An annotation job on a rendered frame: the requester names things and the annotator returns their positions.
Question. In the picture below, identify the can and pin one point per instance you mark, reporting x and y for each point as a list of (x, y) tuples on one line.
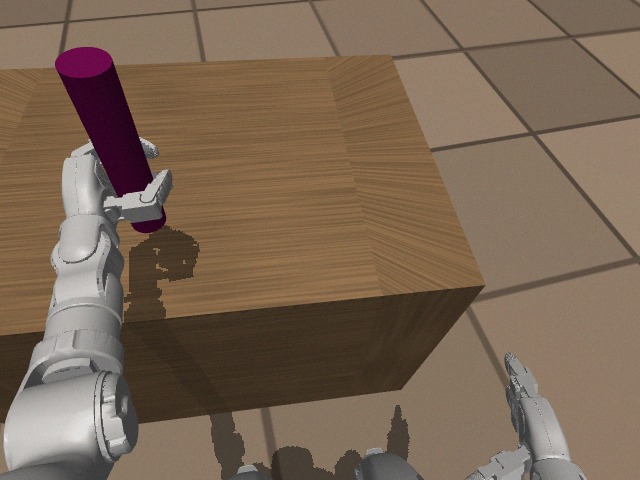
[(91, 80)]

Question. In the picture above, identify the right robot hand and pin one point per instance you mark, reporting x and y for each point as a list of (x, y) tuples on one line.
[(540, 433)]

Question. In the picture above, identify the left robot arm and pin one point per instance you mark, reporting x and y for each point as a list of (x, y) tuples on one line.
[(72, 417)]

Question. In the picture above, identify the left robot hand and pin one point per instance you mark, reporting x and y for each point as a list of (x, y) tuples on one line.
[(86, 189)]

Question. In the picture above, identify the right robot arm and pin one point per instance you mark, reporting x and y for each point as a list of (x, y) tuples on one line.
[(555, 469)]

